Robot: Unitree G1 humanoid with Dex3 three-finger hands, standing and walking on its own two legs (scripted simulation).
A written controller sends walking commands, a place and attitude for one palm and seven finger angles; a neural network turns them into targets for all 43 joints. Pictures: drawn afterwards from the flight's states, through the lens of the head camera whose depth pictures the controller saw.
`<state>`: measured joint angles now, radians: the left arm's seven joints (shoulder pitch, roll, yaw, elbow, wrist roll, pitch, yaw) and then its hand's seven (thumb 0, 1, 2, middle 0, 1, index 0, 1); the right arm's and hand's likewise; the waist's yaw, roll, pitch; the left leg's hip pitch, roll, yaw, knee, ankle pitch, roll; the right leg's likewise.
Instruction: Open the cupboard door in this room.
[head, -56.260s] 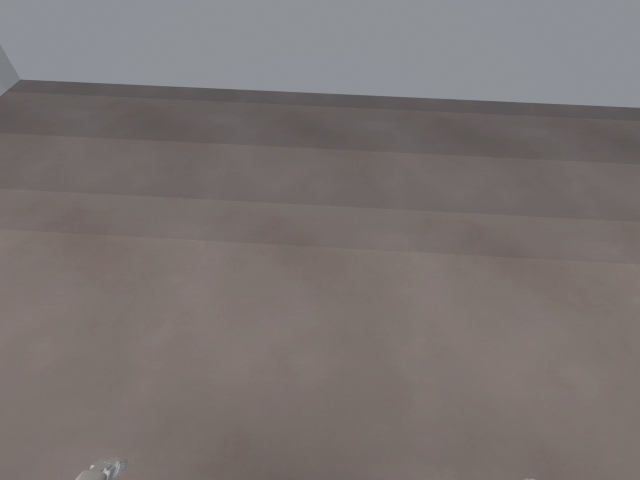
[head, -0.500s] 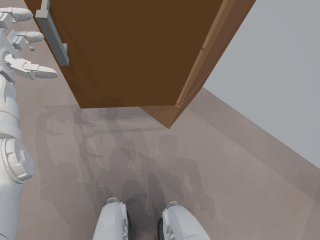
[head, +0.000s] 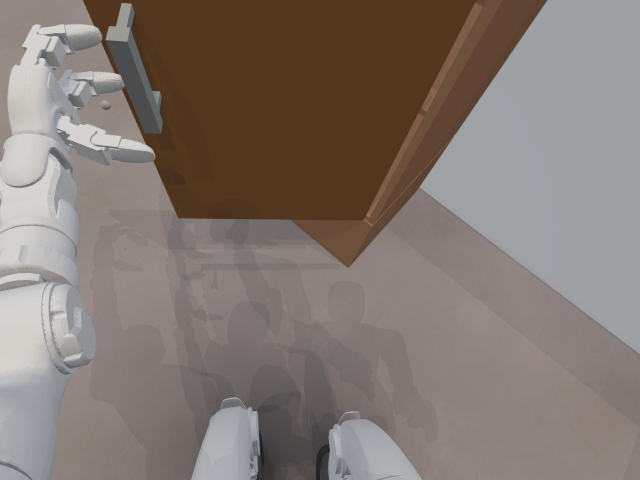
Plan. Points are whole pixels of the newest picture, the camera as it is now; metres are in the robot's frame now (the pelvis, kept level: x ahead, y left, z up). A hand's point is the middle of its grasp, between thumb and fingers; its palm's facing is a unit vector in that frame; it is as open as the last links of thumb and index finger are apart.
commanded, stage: slide the fingers in behind the handle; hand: left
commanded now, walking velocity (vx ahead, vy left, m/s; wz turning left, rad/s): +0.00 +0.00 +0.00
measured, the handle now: (140, 74) +0.58 +0.19 +0.07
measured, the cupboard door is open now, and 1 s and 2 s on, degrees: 43 42 43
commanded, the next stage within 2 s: close the thumb around the handle in 0.88 s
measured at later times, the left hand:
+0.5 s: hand (160, 111) +0.52 +0.16 +0.07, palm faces -0.01 -1.00 -0.03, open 14.8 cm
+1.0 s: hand (160, 105) +0.53 +0.16 +0.07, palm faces +0.02 -1.00 -0.01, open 14.0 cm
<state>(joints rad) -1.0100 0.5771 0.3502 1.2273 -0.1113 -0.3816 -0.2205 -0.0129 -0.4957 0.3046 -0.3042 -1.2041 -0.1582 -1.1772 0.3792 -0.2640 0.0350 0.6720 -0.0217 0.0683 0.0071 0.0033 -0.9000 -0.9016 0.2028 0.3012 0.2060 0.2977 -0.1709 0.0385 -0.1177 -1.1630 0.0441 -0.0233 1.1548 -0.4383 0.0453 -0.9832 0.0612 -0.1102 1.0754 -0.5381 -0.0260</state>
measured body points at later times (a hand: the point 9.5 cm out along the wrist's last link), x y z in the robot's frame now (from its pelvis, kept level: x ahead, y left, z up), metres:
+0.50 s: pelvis +0.00 +0.00 +0.00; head +0.14 +0.04 +0.43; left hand +0.52 +0.22 +0.08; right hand +0.01 -0.27 -0.11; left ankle +0.05 +0.09 -0.65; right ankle -0.02 -0.11 -0.65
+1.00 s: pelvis +0.00 -0.01 +0.00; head +0.15 +0.01 +0.43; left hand +0.53 +0.22 +0.08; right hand -0.02 -0.27 -0.11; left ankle +0.05 +0.09 -0.65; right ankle -0.02 -0.11 -0.65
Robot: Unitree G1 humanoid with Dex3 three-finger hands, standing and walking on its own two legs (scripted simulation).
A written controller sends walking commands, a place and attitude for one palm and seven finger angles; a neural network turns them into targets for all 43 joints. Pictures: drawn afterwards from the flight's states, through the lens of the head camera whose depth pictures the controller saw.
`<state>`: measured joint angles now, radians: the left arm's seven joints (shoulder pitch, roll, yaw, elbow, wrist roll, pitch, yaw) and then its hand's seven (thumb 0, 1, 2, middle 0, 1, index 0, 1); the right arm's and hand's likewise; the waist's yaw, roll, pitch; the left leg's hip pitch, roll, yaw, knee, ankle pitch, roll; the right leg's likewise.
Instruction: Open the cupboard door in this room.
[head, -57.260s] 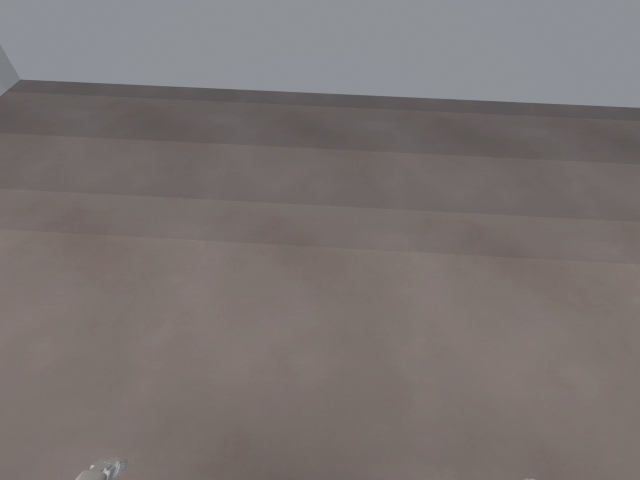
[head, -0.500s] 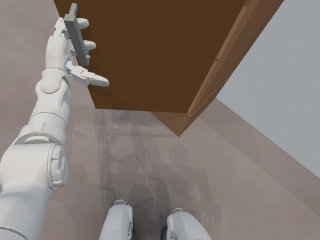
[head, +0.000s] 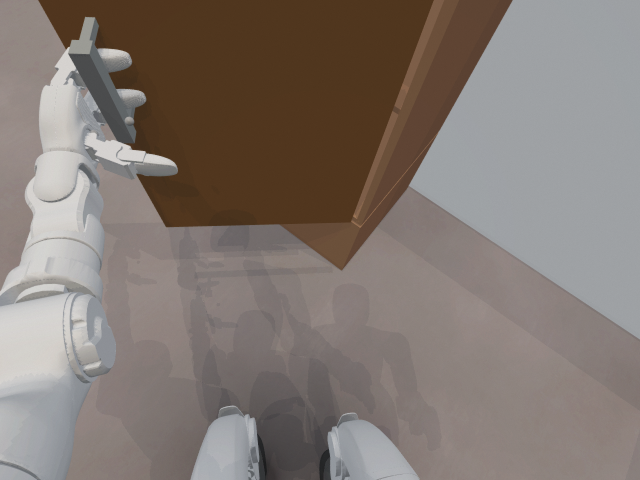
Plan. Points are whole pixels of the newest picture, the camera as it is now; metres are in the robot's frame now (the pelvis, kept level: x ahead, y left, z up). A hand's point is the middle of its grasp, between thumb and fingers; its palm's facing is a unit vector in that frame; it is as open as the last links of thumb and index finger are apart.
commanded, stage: close the thumb around the handle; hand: left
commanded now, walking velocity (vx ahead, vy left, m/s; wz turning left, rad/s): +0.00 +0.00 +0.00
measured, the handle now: (109, 85) +0.58 +0.21 +0.07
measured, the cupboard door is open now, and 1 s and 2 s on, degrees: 42 43 85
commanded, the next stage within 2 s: pull the door open along its arc in 0.68 s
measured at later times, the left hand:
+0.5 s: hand (126, 123) +0.52 +0.18 +0.08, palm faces +0.05 -1.00 -0.02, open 7.2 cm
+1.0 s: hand (127, 127) +0.52 +0.18 +0.07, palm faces +0.04 -1.00 -0.02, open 5.6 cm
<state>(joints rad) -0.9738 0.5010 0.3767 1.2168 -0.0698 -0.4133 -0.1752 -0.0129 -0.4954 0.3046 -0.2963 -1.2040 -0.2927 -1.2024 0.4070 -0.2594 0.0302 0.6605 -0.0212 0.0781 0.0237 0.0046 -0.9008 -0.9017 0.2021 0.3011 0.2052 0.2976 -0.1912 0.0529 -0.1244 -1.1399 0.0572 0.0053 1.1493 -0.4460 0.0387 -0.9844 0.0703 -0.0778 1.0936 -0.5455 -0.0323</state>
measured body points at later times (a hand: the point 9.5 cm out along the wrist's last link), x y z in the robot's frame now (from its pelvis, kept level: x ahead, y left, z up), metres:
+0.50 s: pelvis +0.00 +0.00 +0.00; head +0.14 +0.02 +0.43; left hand +0.52 +0.24 +0.08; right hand +0.00 -0.26 -0.11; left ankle +0.04 +0.09 -0.65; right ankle -0.02 -0.11 -0.65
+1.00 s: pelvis +0.00 +0.00 +0.00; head +0.14 +0.02 +0.43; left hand +0.51 +0.23 +0.08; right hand -0.01 -0.26 -0.11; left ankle +0.04 +0.09 -0.65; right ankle -0.02 -0.11 -0.65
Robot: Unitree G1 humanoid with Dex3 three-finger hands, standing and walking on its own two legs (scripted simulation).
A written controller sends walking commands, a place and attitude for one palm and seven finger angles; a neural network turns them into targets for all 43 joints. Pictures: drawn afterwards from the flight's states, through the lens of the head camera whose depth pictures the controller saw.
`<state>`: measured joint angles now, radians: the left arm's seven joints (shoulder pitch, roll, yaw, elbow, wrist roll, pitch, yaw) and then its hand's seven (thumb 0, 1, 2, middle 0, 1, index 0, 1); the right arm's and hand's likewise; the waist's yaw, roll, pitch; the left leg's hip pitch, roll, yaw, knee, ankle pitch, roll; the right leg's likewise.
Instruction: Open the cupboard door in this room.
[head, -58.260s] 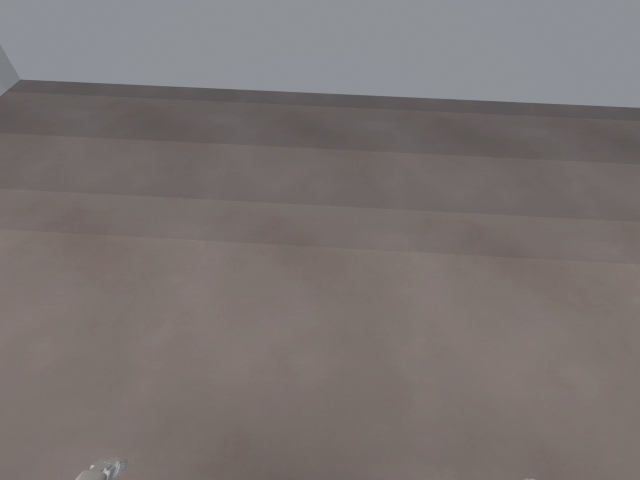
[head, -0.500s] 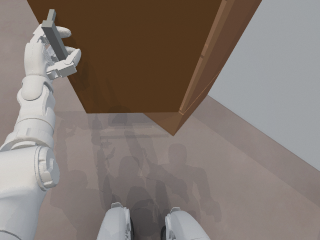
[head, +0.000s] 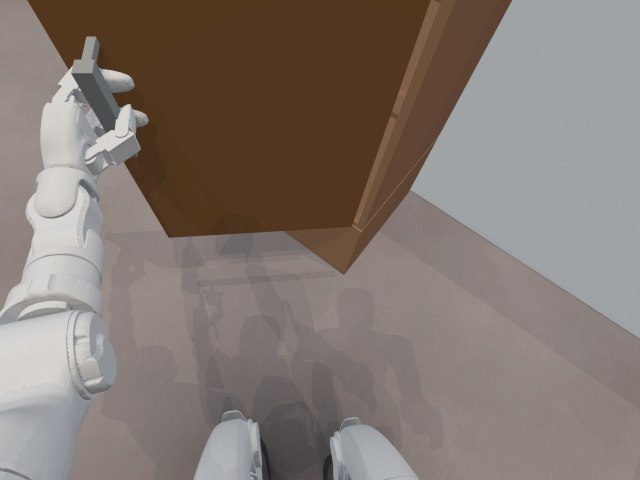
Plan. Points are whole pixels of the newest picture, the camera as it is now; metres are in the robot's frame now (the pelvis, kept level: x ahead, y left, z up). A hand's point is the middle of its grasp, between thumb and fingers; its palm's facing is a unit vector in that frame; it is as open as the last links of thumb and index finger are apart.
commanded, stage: pull the door open along its arc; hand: left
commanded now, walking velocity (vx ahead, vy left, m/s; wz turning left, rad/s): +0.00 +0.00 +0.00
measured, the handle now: (111, 102) +0.57 +0.21 +0.07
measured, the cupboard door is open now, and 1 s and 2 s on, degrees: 43 85 87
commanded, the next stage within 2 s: open thumb and fingers to let go in 0.84 s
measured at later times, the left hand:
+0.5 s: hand (175, 244) +0.37 +0.13 +0.07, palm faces +0.36 -0.93 +0.02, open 5.9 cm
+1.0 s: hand (256, 317) +0.29 +0.05 +0.07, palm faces +0.41 -0.91 +0.00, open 5.8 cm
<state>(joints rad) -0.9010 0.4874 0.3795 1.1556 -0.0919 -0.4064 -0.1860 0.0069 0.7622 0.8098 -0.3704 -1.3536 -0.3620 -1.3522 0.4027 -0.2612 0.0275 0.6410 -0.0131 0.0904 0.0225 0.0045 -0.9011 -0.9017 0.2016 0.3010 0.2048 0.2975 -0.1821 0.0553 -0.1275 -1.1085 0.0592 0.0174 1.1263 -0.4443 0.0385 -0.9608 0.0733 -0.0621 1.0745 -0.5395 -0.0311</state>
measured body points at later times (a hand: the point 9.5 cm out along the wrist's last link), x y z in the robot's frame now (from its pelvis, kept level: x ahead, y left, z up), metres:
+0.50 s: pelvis +0.01 -0.01 +0.02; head +0.07 -0.01 +0.46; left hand +0.35 +0.17 +0.07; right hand +0.17 -0.23 -0.09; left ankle +0.04 +0.10 -0.65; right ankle -0.02 -0.11 -0.65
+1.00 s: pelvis +0.00 -0.05 +0.02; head +0.04 -0.07 +0.47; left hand +0.26 +0.09 +0.07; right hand +0.17 -0.26 -0.09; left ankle +0.04 +0.09 -0.65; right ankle -0.02 -0.11 -0.65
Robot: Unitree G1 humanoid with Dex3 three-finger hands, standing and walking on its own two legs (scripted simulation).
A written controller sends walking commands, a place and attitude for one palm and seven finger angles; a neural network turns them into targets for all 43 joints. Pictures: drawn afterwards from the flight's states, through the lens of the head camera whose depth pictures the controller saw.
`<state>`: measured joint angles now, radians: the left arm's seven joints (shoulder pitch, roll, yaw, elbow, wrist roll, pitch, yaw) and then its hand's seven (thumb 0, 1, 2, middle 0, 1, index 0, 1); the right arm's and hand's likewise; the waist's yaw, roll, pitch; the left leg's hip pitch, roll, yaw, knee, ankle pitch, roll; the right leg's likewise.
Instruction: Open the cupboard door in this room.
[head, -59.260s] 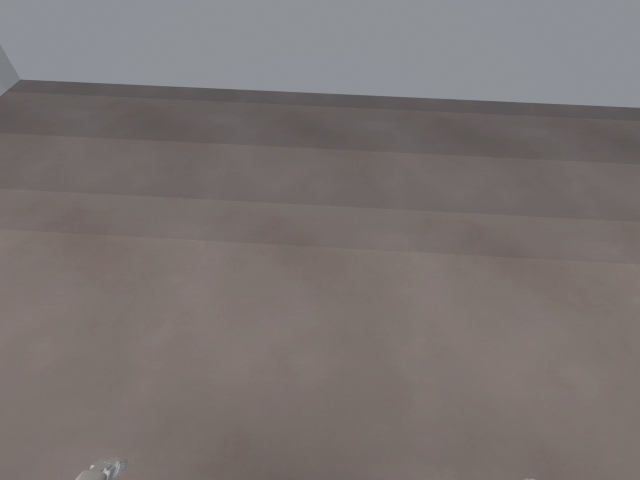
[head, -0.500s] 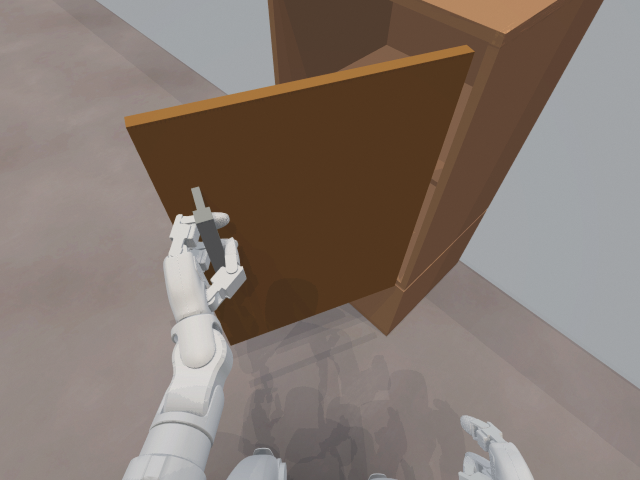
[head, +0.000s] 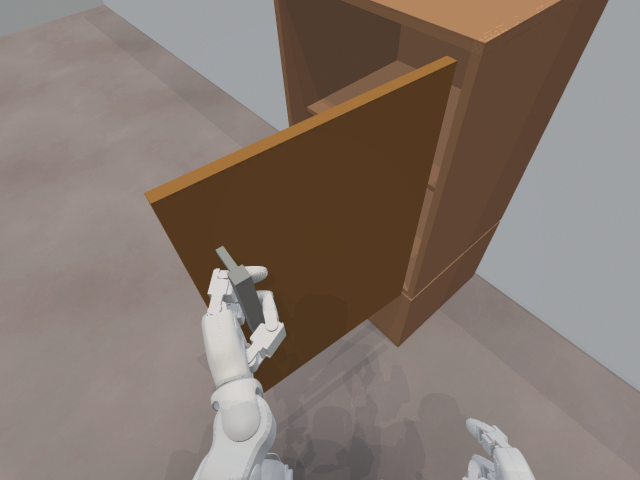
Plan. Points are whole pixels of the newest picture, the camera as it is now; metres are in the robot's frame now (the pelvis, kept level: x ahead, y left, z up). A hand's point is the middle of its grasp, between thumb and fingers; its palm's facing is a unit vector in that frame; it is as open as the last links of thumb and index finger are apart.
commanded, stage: open thumb and fingers to let go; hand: left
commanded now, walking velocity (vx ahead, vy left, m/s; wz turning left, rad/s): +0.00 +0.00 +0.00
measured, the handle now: (242, 294) +0.34 +0.11 +0.05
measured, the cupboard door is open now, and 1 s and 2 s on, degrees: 85 87 87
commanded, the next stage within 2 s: slide the hand sideways off the handle in 0.76 s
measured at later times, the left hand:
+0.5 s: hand (272, 318) +0.30 +0.07 +0.05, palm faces +0.31 -0.95 -0.01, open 13.1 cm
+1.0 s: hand (267, 345) +0.27 +0.07 +0.04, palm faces -0.08 -0.99 -0.08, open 15.4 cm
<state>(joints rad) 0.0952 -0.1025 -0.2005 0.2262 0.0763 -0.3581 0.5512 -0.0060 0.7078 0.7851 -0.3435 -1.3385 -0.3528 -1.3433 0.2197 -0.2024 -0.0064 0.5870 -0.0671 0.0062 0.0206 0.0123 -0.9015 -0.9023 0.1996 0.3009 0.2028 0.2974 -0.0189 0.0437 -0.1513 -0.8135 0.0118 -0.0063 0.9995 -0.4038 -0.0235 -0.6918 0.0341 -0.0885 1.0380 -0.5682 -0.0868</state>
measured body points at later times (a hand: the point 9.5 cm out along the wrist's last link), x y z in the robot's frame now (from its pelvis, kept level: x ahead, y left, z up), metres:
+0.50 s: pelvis +0.00 +0.01 +0.00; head +0.04 -0.01 +0.45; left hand +0.28 +0.12 +0.05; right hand +0.17 -0.21 -0.11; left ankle +0.05 +0.14 -0.67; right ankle -0.03 -0.06 -0.67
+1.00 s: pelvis -0.01 +0.03 -0.01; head +0.03 +0.01 +0.44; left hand +0.27 +0.13 +0.05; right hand +0.16 -0.19 -0.11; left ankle +0.05 +0.14 -0.67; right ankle -0.03 -0.06 -0.67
